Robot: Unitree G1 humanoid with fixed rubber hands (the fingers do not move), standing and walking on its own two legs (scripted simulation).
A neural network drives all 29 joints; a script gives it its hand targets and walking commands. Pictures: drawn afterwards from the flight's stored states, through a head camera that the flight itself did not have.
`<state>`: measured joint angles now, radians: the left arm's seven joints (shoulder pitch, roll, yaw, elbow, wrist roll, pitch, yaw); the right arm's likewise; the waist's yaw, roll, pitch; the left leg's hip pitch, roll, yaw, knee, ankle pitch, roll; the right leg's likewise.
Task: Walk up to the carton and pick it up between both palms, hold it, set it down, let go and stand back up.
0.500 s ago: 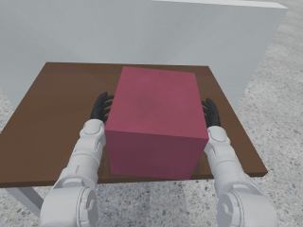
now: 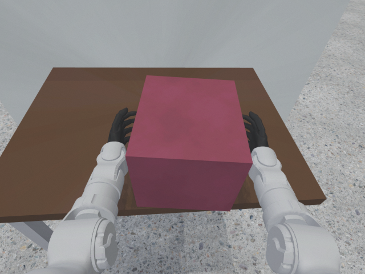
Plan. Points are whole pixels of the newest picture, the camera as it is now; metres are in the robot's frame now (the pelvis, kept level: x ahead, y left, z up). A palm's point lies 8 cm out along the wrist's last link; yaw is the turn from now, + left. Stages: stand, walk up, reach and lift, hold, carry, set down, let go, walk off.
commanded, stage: set down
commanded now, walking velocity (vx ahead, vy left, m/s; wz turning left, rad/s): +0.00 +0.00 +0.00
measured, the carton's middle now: (187, 141) +0.44 +0.03 +0.06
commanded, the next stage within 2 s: none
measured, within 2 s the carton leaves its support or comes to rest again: neither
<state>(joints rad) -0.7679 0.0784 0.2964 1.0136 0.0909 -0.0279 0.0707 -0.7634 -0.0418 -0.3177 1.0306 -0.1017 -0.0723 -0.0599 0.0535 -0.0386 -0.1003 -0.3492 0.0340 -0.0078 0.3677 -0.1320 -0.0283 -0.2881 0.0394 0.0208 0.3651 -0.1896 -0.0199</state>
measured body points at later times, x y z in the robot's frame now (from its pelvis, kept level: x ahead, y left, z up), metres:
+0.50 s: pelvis -0.02 -0.01 -0.01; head +0.03 +0.01 +0.44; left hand +0.37 +0.22 +0.06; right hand +0.39 -0.19 +0.08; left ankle +0.03 +0.13 -0.74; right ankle -0.01 -0.11 -0.74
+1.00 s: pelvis -0.04 -0.01 +0.00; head -0.04 +0.02 +0.44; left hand +0.28 +0.23 +0.07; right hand +0.29 -0.19 +0.08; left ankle +0.03 +0.13 -0.74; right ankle -0.01 -0.11 -0.74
